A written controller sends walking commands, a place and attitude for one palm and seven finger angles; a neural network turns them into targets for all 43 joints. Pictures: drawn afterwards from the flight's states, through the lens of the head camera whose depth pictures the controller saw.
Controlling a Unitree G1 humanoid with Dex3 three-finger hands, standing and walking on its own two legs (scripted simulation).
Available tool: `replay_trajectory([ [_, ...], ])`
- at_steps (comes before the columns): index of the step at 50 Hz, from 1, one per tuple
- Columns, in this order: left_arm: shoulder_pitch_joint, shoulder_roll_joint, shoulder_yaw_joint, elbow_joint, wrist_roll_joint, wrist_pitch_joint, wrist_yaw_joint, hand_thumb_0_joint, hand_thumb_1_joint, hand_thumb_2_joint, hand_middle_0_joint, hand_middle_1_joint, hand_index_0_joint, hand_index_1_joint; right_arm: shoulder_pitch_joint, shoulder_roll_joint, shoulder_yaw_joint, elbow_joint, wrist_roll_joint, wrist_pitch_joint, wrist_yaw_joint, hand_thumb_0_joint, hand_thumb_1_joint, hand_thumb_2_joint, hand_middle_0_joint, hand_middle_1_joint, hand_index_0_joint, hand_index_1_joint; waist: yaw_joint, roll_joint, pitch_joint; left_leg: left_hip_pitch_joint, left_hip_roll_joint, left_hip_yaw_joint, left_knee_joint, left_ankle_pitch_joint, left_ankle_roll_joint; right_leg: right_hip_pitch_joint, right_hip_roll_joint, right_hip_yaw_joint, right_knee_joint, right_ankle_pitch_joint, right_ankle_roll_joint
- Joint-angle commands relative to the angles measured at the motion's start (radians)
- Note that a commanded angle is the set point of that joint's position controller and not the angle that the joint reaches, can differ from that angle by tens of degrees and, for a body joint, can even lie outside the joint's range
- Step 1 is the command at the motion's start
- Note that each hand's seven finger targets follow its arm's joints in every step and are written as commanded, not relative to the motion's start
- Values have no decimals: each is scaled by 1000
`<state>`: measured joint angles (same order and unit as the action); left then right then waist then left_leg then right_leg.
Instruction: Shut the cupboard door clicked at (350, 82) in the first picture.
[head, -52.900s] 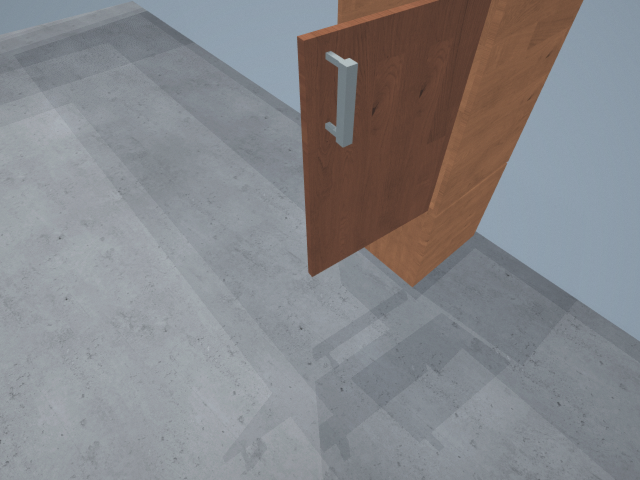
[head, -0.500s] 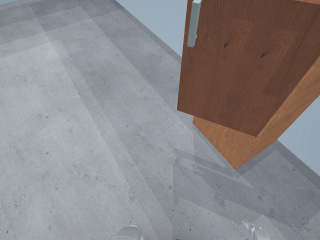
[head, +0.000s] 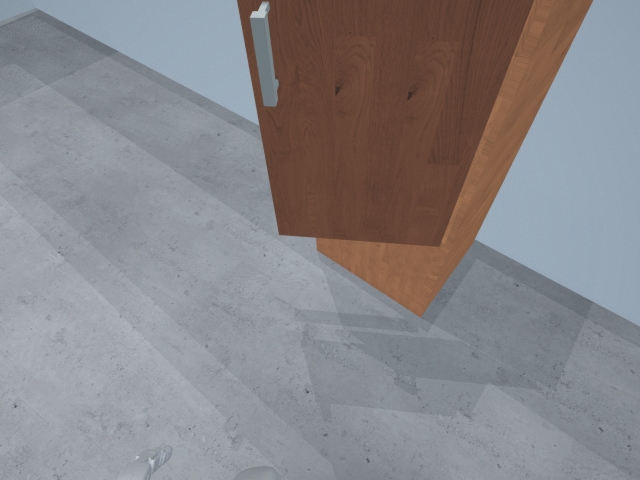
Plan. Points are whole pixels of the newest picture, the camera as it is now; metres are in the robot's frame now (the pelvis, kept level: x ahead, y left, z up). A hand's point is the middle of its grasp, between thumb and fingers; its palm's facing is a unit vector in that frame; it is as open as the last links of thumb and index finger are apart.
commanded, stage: take the last steps up to it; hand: left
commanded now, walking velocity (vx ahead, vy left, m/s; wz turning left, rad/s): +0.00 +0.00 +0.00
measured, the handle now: (267, 56) +0.68 +0.10 +0.16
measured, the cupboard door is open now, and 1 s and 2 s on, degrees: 33 33 33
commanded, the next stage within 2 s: come to a stop and stand still in 0.72 s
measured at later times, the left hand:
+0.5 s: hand (228, 445) +0.19 +0.15 -0.16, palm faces -0.14 -0.98 -0.17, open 7.4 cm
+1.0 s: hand (247, 409) +0.24 +0.13 -0.17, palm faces -0.04 -0.98 -0.19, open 7.3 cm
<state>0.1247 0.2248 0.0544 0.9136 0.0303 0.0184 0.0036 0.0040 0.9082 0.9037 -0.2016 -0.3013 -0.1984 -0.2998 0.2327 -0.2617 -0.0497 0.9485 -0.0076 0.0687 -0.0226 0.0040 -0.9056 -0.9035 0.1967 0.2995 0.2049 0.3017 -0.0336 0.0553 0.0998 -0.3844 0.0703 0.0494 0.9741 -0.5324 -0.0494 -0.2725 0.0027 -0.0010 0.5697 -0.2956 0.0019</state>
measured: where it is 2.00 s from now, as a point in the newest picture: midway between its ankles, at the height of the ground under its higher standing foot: (349, 478)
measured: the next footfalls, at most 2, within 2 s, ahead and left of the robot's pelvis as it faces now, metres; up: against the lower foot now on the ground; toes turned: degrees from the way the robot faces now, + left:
left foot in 0.14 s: +0.06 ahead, +0.13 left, +0.00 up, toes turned +2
right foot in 0.50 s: +0.13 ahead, -0.13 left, +0.00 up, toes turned -9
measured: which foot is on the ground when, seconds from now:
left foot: up 0.00-0.12, down 0.14-0.50, up 0.52-0.78, down 0.80-1.00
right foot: down 0.00-0.16, up 0.18-0.48, down 0.50-0.80, up 0.82-0.96, down 0.98-1.00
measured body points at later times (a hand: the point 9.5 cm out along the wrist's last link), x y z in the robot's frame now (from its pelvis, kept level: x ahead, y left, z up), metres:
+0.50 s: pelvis +0.08 -0.02 +0.00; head +0.10 -0.02 +0.45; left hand +0.19 +0.20 -0.14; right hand -0.05 -0.22 -0.14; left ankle +0.03 +0.13 -0.73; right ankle +0.09 -0.12 -0.73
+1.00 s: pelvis +0.21 -0.04 +0.00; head +0.23 -0.04 +0.45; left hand +0.24 +0.18 -0.16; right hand +0.22 -0.27 -0.15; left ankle +0.21 +0.08 -0.73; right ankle +0.20 -0.16 -0.73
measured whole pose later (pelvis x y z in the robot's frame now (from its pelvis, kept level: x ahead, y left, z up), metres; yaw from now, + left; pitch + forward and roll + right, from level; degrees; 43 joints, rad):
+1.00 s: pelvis +0.21 -0.04 +0.00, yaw -4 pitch -1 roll +1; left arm 0.23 0.17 0.04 1.09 0.02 0.00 0.02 0.01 0.93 0.90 -0.20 -0.30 -0.20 -0.30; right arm 0.23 -0.15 -0.01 1.05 -0.01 0.00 -0.04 0.00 -0.92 -0.90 0.20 0.30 0.21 0.30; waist 0.00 -0.03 0.07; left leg -0.23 0.03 0.09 0.53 -0.29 -0.01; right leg -0.25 -0.03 -0.02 0.56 -0.26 0.00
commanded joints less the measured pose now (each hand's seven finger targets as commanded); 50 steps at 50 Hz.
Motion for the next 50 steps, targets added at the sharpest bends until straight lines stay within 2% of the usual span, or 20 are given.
replay_trajectory([
  [1, -3, 188, 41, -56, 4, 1, 25, 0, 900, 900, -200, -300, -200, -300, 42, -32, -5, -64, -1, -38, 3, 0, -900, -900, 200, 300, 200, 300, 9, -211, -143, -34, 3, -19, -47, 38, -4, 105, -245, 190, -182, 451, -182],
  [5, -8, 168, 36, -31, -8, 6, 5, 0, 900, 900, -200, -300, -200, -300, 159, -24, 1, -16, -17, -56, 6, 0, -900, -900, 200, 300, 200, 300, -27, -201, -95, 217, -36, 42, -433, 209, 6, -79, -157, 188, -202, -158, -114],
  [6, -11, 124, 29, -41, -12, 13, -2, 0, 900, 900, -200, -300, -200, -300, 213, -70, -6, -1, -25, -69, 4, 0, -900, -900, 200, 300, 200, 300, -48, -63, -69, 290, 17, -73, -568, 109, 35, -208, -86, 158, -105, -302, -78],
  [7, -7, 60, 18, -64, -18, 15, -12, 0, 900, 900, -200, -300, -200, -300, 268, -159, -25, 6, -43, -79, -2, 0, -900, -900, 200, 300, 200, 300, -68, 212, -34, 297, 228, -380, -743, -116, 125, -325, 48, 25, 144, -321, -19],
  [8, -65, 59, 21, -104, -19, 5, -20, 0, 900, 900, -200, -300, -200, -300, 292, -210, -35, -5, -46, -80, -16, 0, -900, -900, 200, 300, 200, 300, -81, 210, 8, 212, 370, -582, -868, -256, 230, -365, 37, -2, 324, -293, -11],
  [12, -38, 55, 21, -38, -1, -16, -43, 0, 900, 900, -200, -300, -200, -300, 182, -111, -4, -13, -35, -114, -11, 0, -900, -900, 200, 300, 200, 300, -5, 92, -1, 235, 249, -297, -809, 193, 193, -339, -48, 29, 450, -87, -1],
  [15, -52, 16, 1, -17, -9, -25, -44, 0, 900, 900, -200, -300, -200, -300, 242, -83, -1, 30, -31, -121, -16, 0, -900, -900, 200, 300, 200, 300, -27, 89, -52, 318, 212, -145, -735, 489, 191, -238, -35, -29, 245, -76, 0],
  [22, 52, 9, 11, 57, -9, -35, -35, 0, 900, 900, -200, -300, -200, -300, 239, -63, -9, 84, -22, -98, -6, 0, -900, -900, 200, 300, 200, 300, 19, 77, -42, 157, 169, -81, -643, 274, 148, 105, 19, -109, -106, 55, -21],
  [23, 115, 37, 21, 81, -10, -43, -28, 0, 900, 900, -200, -300, -200, -300, 227, -38, -5, 87, -16, -101, -2, 0, -900, -900, 200, 300, 200, 300, 51, 18, -52, 70, 130, -45, -563, 245, 118, 233, -21, -47, -164, 55, -43],
  [25, 309, 175, 53, 147, -8, -55, -6, 0, 900, 900, -200, -300, -200, -300, 164, 39, 12, 40, -5, -107, 8, 0, -900, -900, 200, 300, 200, 300, 121, -268, -53, -232, -45, 117, -184, -39, 50, 417, -343, 394, -349, -86, -207],
  [26, 311, 171, 55, 158, -13, -59, 3, 0, 900, 900, -200, -300, -200, -300, 120, 12, 2, 42, -10, -96, 6, 0, -900, -900, 200, 300, 200, 300, 124, -313, -43, -263, -11, 27, 2, -93, 58, 345, -382, 472, -402, -115, -257],
  [28, 192, 83, 36, 135, -12, -53, 16, 0, 900, 900, -200, -300, -200, -300, 113, 17, -8, 54, -10, -96, 6, 0, -900, -900, 200, 300, 200, 300, 61, -232, 5, -270, 39, -43, 87, 23, 61, 244, -342, 341, -391, -68, -265],
  [31, 124, 43, 27, 114, -2, -67, 17, 0, 900, 900, -200, -300, -200, -300, 153, 83, 0, 76, -17, -88, 17, 0, -900, -900, 200, 300, 200, 300, 1, -134, -30, -91, 37, -4, -59, 105, 48, 94, -264, 134, -360, 127, -212],
  [37, 129, 48, 17, 140, -17, -62, 8, 0, 900, 900, -200, -300, -200, -300, 197, 63, 9, 100, -17, -108, 17, 0, -900, -900, 200, 300, 200, 300, -31, -115, -34, 229, -29, 59, -473, 356, 37, -11, -167, 48, -221, 99, -133],
  [38, 149, 23, 11, 140, -18, -57, 5, 0, 900, 900, -200, -300, -200, -300, 239, 18, 1, 115, -20, -117, 12, 0, -900, -900, 200, 300, 200, 300, -44, -16, -57, 328, 22, -24, -516, 405, 61, -76, -116, 23, -108, 50, -100],
  [40, 149, -18, -1, 99, -15, -52, 1, 0, 900, 900, -200, -300, -200, -300, 339, -127, -33, 116, -37, -109, -3, 0, -900, -900, 200, 300, 200, 300, -78, 171, -66, 394, 350, -466, -675, 352, 258, -260, 27, -101, 274, -273, -34],
  [41, 98, -1, -1, 86, -8, -48, 5, 0, 900, 900, -200, -300, -200, -300, 323, -115, -23, 116, -39, -108, -10, 0, -900, -900, 200, 300, 200, 300, -81, 170, -59, 388, 357, -488, -710, 436, 288, -318, 3, -37, 417, -317, -33],
  [45, 143, -31, -13, 131, -25, -27, 7, 0, 900, 900, -200, -300, -200, -300, 47, -31, 20, 53, -22, -106, -33, 0, -900, -900, 200, 300, 200, 300, 38, 107, -62, 198, 229, -151, -626, 927, 218, -36, -67, 3, 144, -177, 10],
  [47, 240, -16, -10, 172, -21, -24, 13, 0, 900, 900, -200, -300, -200, -300, 12, -39, 13, 59, -5, -90, -32, 0, -900, -900, 200, 300, 200, 300, 68, 37, -142, 219, 145, -82, -537, 810, 152, 108, -31, -32, -115, 123, 15],
  [50, 177, 80, -1, 153, -10, -29, 24, 0, 900, 900, -200, -300, -200, -300, 37, 10, 4, 67, 8, -71, -11, 0, -900, -900, 200, 300, 200, 300, 24, -39, -85, 153, 15, -29, -532, 390, 51, 85, -169, 126, -161, 442, -58],
])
